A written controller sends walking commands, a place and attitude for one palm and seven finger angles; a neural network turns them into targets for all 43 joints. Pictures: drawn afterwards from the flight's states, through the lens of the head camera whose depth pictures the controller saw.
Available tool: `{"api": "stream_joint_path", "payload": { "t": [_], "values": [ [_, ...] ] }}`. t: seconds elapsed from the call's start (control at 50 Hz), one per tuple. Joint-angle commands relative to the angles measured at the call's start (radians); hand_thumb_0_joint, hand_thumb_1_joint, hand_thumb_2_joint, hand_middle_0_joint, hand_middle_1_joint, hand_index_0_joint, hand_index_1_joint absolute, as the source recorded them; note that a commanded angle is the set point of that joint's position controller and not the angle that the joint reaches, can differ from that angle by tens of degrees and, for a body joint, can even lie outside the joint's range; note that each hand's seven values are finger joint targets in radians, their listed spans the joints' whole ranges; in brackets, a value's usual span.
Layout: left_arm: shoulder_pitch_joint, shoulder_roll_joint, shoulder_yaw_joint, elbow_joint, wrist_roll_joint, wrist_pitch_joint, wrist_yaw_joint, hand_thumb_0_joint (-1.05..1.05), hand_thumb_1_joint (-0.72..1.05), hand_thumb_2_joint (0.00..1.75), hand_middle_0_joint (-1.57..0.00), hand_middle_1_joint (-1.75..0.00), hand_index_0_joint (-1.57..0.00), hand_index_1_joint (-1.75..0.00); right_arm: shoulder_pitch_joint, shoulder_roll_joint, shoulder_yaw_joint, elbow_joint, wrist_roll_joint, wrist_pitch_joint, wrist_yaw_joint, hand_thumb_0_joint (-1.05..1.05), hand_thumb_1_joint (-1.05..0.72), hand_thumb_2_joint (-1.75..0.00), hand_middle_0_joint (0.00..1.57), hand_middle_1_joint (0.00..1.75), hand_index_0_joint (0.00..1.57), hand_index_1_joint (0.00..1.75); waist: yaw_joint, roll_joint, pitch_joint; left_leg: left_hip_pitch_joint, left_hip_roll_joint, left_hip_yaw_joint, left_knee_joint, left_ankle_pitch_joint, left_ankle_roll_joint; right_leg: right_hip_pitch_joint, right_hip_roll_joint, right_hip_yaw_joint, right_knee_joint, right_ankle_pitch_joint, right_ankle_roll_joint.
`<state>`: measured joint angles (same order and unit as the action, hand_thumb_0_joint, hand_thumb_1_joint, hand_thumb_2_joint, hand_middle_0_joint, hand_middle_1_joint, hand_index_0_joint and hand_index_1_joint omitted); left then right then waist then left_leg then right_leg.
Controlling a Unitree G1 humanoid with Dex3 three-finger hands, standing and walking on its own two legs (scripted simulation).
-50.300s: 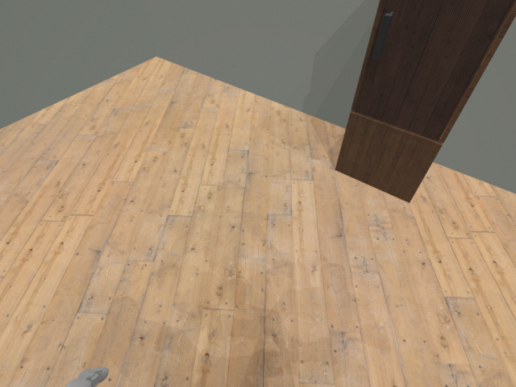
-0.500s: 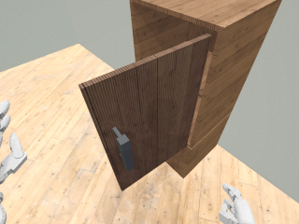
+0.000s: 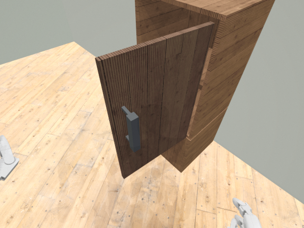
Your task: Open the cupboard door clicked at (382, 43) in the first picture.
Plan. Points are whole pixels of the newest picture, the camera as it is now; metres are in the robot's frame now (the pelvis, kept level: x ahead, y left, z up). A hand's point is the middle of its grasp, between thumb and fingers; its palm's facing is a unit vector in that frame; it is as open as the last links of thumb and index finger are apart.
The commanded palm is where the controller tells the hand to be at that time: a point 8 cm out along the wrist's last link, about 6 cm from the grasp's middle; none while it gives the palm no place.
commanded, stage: step back with the hand held close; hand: left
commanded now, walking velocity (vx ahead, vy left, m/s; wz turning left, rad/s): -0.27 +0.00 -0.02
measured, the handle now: (130, 129) +0.40 +0.09 +0.03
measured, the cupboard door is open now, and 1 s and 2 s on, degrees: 83 83 83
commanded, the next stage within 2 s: stop stepping back and stand still in 0.70 s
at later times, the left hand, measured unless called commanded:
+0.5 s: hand (34, 197) +0.13 +0.20 +0.18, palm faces +0.33 -0.83 -0.45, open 7.4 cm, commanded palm +0.05 +0.26 +0.20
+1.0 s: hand out of the picture -0.04 +0.19 +0.18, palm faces +0.34 -0.77 -0.54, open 7.4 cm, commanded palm -0.09 +0.23 +0.20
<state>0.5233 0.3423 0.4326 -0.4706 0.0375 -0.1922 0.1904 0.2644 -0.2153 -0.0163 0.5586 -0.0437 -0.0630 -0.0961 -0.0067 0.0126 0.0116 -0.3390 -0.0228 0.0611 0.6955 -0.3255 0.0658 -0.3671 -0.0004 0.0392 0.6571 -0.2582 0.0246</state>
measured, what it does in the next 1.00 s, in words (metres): walks backwards: right foot, then left foot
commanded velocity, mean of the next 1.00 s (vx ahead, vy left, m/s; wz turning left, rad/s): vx -0.23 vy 0.01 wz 0.04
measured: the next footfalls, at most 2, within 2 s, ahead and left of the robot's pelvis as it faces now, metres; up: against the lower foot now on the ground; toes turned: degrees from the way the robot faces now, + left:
right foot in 0.42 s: -0.15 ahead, -0.13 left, +0.00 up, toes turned -4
left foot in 0.66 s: -0.08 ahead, +0.04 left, +0.00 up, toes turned -5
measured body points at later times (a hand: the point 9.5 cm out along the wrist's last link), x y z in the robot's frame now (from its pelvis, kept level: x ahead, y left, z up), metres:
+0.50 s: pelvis -0.11 -0.03 +0.01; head -0.05 -0.03 +0.46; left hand +0.11 +0.24 +0.20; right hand +0.07 -0.27 -0.08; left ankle +0.03 +0.08 -0.72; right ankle -0.19 -0.13 -0.72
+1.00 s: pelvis -0.25 -0.06 +0.02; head -0.24 -0.05 +0.47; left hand -0.06 +0.23 +0.21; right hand -0.10 -0.29 -0.07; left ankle -0.12 +0.05 -0.71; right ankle -0.31 -0.15 -0.72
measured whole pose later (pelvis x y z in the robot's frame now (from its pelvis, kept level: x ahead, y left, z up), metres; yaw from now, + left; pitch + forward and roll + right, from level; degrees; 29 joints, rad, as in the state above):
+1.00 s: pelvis -0.25 -0.06 +0.02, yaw -4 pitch +1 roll +1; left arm 0.63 0.48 0.44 -0.56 -0.04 -0.15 0.17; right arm 0.22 -0.16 0.02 0.61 -0.01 -0.12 -0.07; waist -0.01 -0.04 0.01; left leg -0.40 -0.01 0.01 0.40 -0.10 0.01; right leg -0.17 0.01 -0.05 0.53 -0.46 -0.01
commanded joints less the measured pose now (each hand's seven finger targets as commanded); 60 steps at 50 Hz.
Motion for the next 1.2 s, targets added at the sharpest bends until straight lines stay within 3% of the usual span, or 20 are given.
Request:
{"api": "stream_joint_path", "payload": {
  "t": [0.0, 0.08, 0.18, 0.26, 0.34, 0.42, 0.48, 0.54, 0.58, 0.62, 0.66, 0.7, 0.78, 0.86, 0.92, 0.96, 0.98, 1.0, 1.08, 1.18],
  "values": [
    [-0.162, 0.217, 0.104, -0.243, -0.016, -0.079, 0.011, 0.0, 0.9, 0.9, -0.2, -0.3, -0.2, -0.3, -0.097, -0.131, -0.061, -0.142, 0.023, -0.07, -0.004, 0.0, -0.9, -0.9, 0.2, 0.3, 0.2, 0.3, -0.028, -0.111, -0.028, -0.169, 0.066, -0.097, -0.12, -0.231, -0.023, 0.059, -0.144, 0.252, -0.206, 0.117, -0.093],
    [-0.125, 0.244, 0.126, -0.235, -0.039, -0.094, -0.002, 0.0, 0.9, 0.9, -0.2, -0.3, -0.2, -0.3, -0.125, -0.117, -0.045, -0.119, 0.04, -0.073, 0.011, 0.0, -0.9, -0.9, 0.2, 0.3, 0.2, 0.3, -0.018, -0.065, -0.048, -0.004, 0.059, -0.102, -0.138, -0.116, -0.03, -0.064, -0.144, 0.204, -0.259, -0.051, -0.091],
    [-0.039, 0.245, 0.191, -0.215, -0.029, -0.117, -0.006, 0.0, 0.9, 0.9, -0.2, -0.3, -0.2, -0.3, -0.147, -0.127, -0.053, -0.134, 0.037, -0.099, 0.008, 0.0, -0.9, -0.9, 0.2, 0.3, 0.2, 0.3, 0.013, 0.226, -0.086, -0.421, 0.367, -0.374, -0.565, -0.38, 0.106, 0.324, 0.061, -0.01, 0.325, -0.058, 0.012],
    [-0.028, 0.194, 0.139, -0.201, -0.049, -0.118, -0.01, 0.0, 0.9, 0.9, -0.2, -0.3, -0.2, -0.3, -0.127, -0.121, -0.06, -0.095, 0.036, -0.127, 0.027, 0.0, -0.9, -0.9, 0.2, 0.3, 0.2, 0.3, 0.007, 0.106, -0.064, -0.16, 0.326, -0.262, -0.44, -0.064, 0.088, 0.125, 0.047, -0.023, 0.197, -0.19, -0.002],
    [-0.061, 0.163, 0.056, -0.23, -0.07, -0.111, -0.018, 0.0, 0.9, 0.9, -0.2, -0.3, -0.2, -0.3, -0.136, -0.124, -0.046, -0.055, 0.032, -0.145, 0.037, 0.0, -0.9, -0.9, 0.2, 0.3, 0.2, 0.3, 0.002, 0.184, -0.108, 0.102, 0.283, -0.224, -0.416, 0.179, 0.037, 0.078, 0.047, -0.064, -0.122, -0.164, -0.011],
    [-0.119, 0.262, 0.108, -0.283, -0.068, -0.132, -0.026, 0.0, 0.9, 0.9, -0.2, -0.3, -0.2, -0.3, -0.164, -0.12, -0.043, -0.045, 0.031, -0.128, 0.031, 0.0, -0.9, -0.9, 0.2, 0.3, 0.2, 0.3, 0.01, 0.056, -0.218, 0.25, 0.186, -0.069, -0.204, 0.525, -0.028, 0.129, -0.03, 0.002, -0.31, 0.405, -0.009],
    [-0.046, 0.361, 0.209, -0.295, -0.078, -0.124, -0.019, 0.0, 0.9, 0.9, -0.2, -0.3, -0.2, -0.3, -0.226, -0.087, -0.038, -0.121, 0.067, -0.086, 0.023, 0.0, -0.9, -0.9, 0.2, 0.3, 0.2, 0.3, 0.036, -0.295, -0.289, -0.011, 0.027, 0.021, 0.011, 0.049, -0.069, 0.325, -0.204, 0.086, -0.231, 1.183, 0.07],
    [0.132, 0.352, 0.254, -0.251, -0.077, -0.089, -0.041, 0.0, 0.9, 0.9, -0.2, -0.3, -0.2, -0.3, -0.259, -0.06, -0.011, -0.146, 0.064, -0.062, 0.018, 0.0, -0.9, -0.9, 0.2, 0.3, 0.2, 0.3, 0.051, -0.162, -0.207, -0.195, 0.023, -0.046, 0.068, -0.115, -0.068, 0.355, -0.255, 0.126, -0.197, 1.113, -0.039],
    [0.114, 0.306, 0.209, -0.269, -0.088, -0.083, -0.044, 0.0, 0.9, 0.9, -0.2, -0.3, -0.2, -0.3, -0.247, -0.071, 0.006, -0.125, 0.055, -0.048, 0.006, 0.0, -0.9, -0.9, 0.2, 0.3, 0.2, 0.3, 0.022, -0.022, -0.194, -0.139, 0.015, -0.02, -0.119, 0.035, -0.088, 0.38, -0.199, 0.07, -0.155, 1.103, -0.061],
    [0.06, 0.294, 0.163, -0.291, -0.09, -0.087, -0.039, 0.0, 0.9, 0.9, -0.2, -0.3, -0.2, -0.3, -0.2, -0.103, -0.003, -0.103, 0.051, -0.034, -0.005, 0.0, -0.9, -0.9, 0.2, 0.3, 0.2, 0.3, -0.01, 0.112, -0.194, 0.084, 0.061, -0.052, -0.312, 0.618, -0.075, 0.284, -0.064, -0.005, -0.086, 0.88, -0.003],
    [0.062, 0.289, 0.14, -0.284, -0.089, -0.084, -0.041, 0.0, 0.9, 0.9, -0.2, -0.3, -0.2, -0.3, -0.135, -0.131, -0.047, -0.098, 0.052, -0.045, 0.019, 0.0, -0.9, -0.9, 0.2, 0.3, 0.2, 0.3, 0.006, 0.177, -0.286, 0.383, 0.268, -0.221, -0.289, 1.185, 0.009, 0.049, 0.037, -0.004, 0.018, 0.008, 0.021],
    [0.155, 0.26, 0.122, -0.224, -0.088, -0.08, -0.046, 0.0, 0.9, 0.9, -0.2, -0.3, -0.2, -0.3, -0.141, -0.122, -0.053, -0.096, 0.036, -0.074, 0.032, 0.0, -0.9, -0.9, 0.2, 0.3, 0.2, 0.3, 0.022, 0.219, -0.262, 0.303, 0.336, -0.301, -0.354, 1.057, 0.048, 0.017, 0.055, 0.018, 0.163, -0.299, -0.015],
    [0.095, 0.29, 0.136, -0.335, -0.088, -0.057, -0.027, 0.0, 0.9, 0.9, -0.2, -0.3, -0.2, -0.3, -0.139, -0.124, -0.05, -0.084, 0.039, -0.099, 0.033, 0.0, -0.9, -0.9, 0.2, 0.3, 0.2, 0.3, 0.014, 0.118, -0.231, 0.274, 0.303, -0.246, -0.38, 0.839, 0.071, -0.002, 0.041, -0.008, 0.189, -0.167, 0.002],
    [0.132, 0.279, 0.149, -0.325, -0.094, -0.018, -0.007, 0.0, 0.9, 0.9, -0.2, -0.3, -0.2, -0.3, -0.156, -0.123, -0.036, -0.107, 0.045, -0.112, 0.02, 0.0, -0.9, -0.9, 0.2, 0.3, 0.2, 0.3, 0.003, 0.189, -0.149, -0.001, 0.245, -0.206, -0.552, -0.062, 0.053, 0.167, 0.043, -0.073, 0.121, -0.192, 0.0],
    [0.063, 0.269, 0.141, -0.309, -0.079, -0.016, 0.006, 0.0, 0.9, 0.9, -0.2, -0.3, -0.2, -0.3, -0.157, -0.121, -0.03, -0.103, 0.038, -0.115, 0.01, 0.0, -0.9, -0.9, 0.2, 0.3, 0.2, 0.3, 0.001, 0.274, -0.112, -0.175, 0.171, -0.153, -0.588, -0.349, -0.006, 0.389, 0.076, -0.17, -0.089, -0.202, -0.021],
    [0.038, 0.274, 0.13, -0.255, -0.069, -0.011, 0.001, 0.0, 0.9, 0.9, -0.2, -0.3, -0.2, -0.3, -0.154, -0.101, -0.032, -0.095, 0.039, -0.104, 0.014, 0.0, -0.9, -0.9, 0.2, 0.3, 0.2, 0.3, -0.003, 0.09, -0.078, -0.151, 0.05, -0.047, -0.335, -0.284, -0.067, 0.32, -0.021, -0.078, -0.359, -0.25, -0.061],
    [0.035, 0.314, 0.151, -0.247, -0.067, -0.01, 0.0, 0.0, 0.9, 0.9, -0.2, -0.3, -0.2, -0.3, -0.157, -0.097, -0.036, -0.088, 0.036, -0.09, 0.017, 0.0, -0.9, -0.9, 0.2, 0.3, 0.2, 0.3, -0.005, -0.153, -0.055, -0.056, -0.013, -0.051, 0.039, -0.148, -0.092, 0.045, -0.248, 0.267, -0.555, -0.449, -0.146],
    [-0.027, 0.31, 0.125, -0.268, -0.073, -0.011, -0.004, 0.0, 0.9, 0.9, -0.2, -0.3, -0.2, -0.3, -0.175, -0.109, -0.028, -0.071, 0.032, -0.084, 0.016, 0.0, -0.9, -0.9, 0.2, 0.3, 0.2, 0.3, 0.011, -0.234, 0.042, -0.133, -0.004, -0.105, 0.297, -0.056, -0.092, -0.106, -0.403, 0.446, -0.625, -0.437, -0.21],
    [-0.105, 0.237, 0.065, -0.109, -0.072, -0.032, -0.031, 0.0, 0.9, 0.9, -0.2, -0.3, -0.2, -0.3, -0.127, -0.115, -0.031, -0.022, 0.04, -0.077, 0.018, 0.0, -0.9, -0.9, 0.2, 0.3, 0.2, 0.3, -0.031, -0.116, -0.001, -0.218, 0.049, -0.07, 0.404, 0.098, -0.101, -0.012, -0.267, 0.166, -0.499, -0.309, -0.112],
    [-0.139, 0.242, 0.055, 0.006, -0.051, -0.07, -0.025, 0.0, 0.9, 0.9, -0.2, -0.3, -0.2, -0.3, -0.153, -0.113, -0.039, -0.015, 0.041, -0.093, -0.008, 0.0, -0.9, -0.9, 0.2, 0.3, 0.2, 0.3, 0.004, -0.159, 0.044, -0.184, 0.045, 0.02, 0.103, -0.007, -0.055, 0.103, -0.257, 0.157, -0.498, -0.312, -0.1]
  ]
}}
